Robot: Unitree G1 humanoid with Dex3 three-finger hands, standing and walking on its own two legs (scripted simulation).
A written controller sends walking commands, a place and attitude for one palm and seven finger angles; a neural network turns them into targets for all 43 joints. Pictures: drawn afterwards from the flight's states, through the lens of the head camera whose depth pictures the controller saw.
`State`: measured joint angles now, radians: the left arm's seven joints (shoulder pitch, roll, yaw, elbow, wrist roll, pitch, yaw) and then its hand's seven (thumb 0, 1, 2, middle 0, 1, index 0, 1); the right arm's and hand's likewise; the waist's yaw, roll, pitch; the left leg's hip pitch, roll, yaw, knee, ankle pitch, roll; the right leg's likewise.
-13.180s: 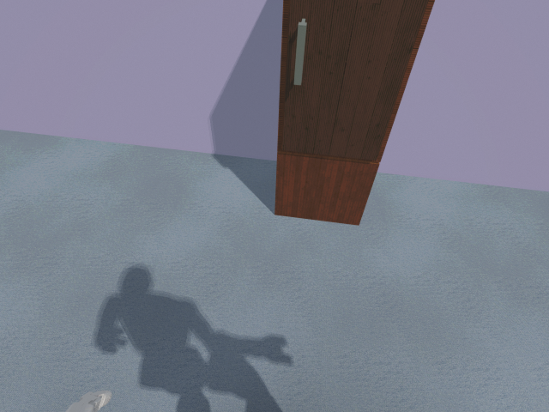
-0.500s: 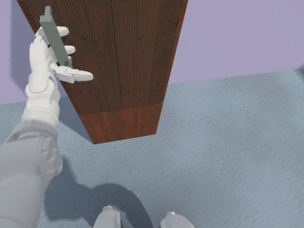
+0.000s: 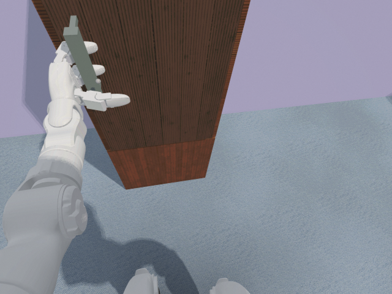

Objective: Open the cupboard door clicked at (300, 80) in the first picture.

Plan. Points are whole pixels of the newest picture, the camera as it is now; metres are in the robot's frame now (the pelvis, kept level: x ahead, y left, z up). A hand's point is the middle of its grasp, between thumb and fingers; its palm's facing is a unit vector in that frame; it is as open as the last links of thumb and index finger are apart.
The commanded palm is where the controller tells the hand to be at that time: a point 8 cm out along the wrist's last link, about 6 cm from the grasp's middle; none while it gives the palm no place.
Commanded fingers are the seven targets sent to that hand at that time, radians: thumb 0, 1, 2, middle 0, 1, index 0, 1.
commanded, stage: close the thumb around the handle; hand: left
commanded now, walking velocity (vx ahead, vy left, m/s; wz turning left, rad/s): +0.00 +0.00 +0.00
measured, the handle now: (87, 64) +0.57 +0.19 +0.11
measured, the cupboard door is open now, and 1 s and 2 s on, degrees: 0 7 42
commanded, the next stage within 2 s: pull the door open along its arc in 0.52 s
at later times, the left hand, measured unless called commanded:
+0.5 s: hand (97, 80) +0.52 +0.16 +0.11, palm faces +0.13 -0.99 +0.00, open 5.9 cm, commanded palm +0.49 +0.20 +0.11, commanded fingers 0.00 0.90 0.90 -0.40 -1.35 -0.40 -1.35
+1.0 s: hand (100, 95) +0.48 +0.15 +0.11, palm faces +0.08 -1.00 +0.02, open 6.2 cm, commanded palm +0.42 +0.19 +0.11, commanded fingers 0.00 0.90 0.90 -0.40 -1.35 -0.40 -1.35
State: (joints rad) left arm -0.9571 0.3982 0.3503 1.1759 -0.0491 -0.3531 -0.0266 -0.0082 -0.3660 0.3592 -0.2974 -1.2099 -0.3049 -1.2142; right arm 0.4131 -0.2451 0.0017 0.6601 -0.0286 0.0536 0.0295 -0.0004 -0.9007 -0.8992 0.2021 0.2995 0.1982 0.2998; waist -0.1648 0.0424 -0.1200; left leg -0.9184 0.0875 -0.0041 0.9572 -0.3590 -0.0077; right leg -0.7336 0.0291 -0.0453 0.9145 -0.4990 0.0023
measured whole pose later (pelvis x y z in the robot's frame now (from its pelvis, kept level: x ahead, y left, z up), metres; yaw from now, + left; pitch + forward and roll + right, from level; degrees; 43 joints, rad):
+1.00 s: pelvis +0.02 +0.00 +0.01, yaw -1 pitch +16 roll -2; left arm -0.66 0.30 0.31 0.88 -0.13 -0.31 -0.06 0.01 0.70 0.73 -0.32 -1.34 -0.32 -1.31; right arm 0.43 -0.25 -0.01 0.62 0.00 0.08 0.03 0.00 -0.90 -0.90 0.20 0.30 0.20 0.30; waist -0.12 0.05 -0.15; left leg -0.80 0.09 0.03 0.89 -0.36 -0.01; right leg -0.63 0.03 -0.01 0.85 -0.49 0.00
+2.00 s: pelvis +0.02 -0.05 +0.02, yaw +5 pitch +4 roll +1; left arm -0.07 -0.11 -0.25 0.13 0.03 0.03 0.62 0.00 0.54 0.76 -0.35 -1.30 -0.36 -1.32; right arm 0.14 -0.20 0.00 0.62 -0.06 0.08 0.03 0.01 -0.90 -0.90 0.20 0.30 0.19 0.30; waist 0.00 0.05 -0.09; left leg -0.53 0.05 -0.06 0.78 -0.32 -0.06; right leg -0.36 0.01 -0.10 0.82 -0.53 -0.06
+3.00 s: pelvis -0.03 -0.01 +0.02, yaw +4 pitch +4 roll -1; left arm -0.19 0.00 -0.28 0.32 -0.08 -0.19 0.20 -0.01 -0.50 0.30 -0.18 -0.35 -0.10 -0.37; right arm 0.24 -0.20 0.01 0.59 0.00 0.01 0.01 0.01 -0.90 -0.90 0.20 0.30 0.20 0.30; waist -0.01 0.07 -0.07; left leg -0.62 0.03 -0.04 0.84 -0.29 -0.02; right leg -0.45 -0.01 -0.08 0.86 -0.48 -0.01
